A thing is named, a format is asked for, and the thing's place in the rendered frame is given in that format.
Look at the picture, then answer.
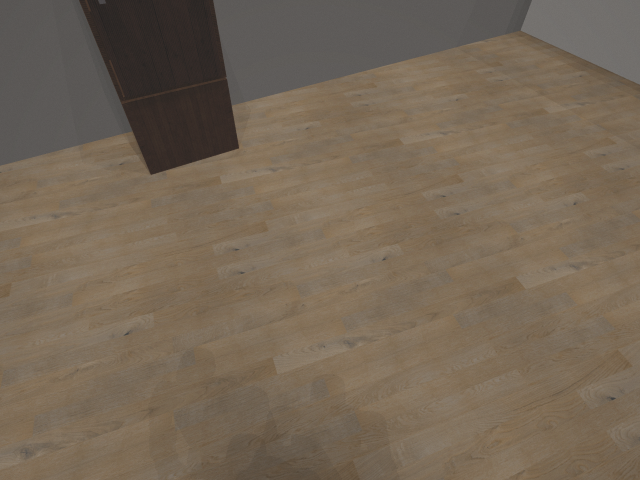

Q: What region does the cupboard door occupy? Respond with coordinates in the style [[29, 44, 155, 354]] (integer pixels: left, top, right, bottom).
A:
[[87, 0, 222, 98]]

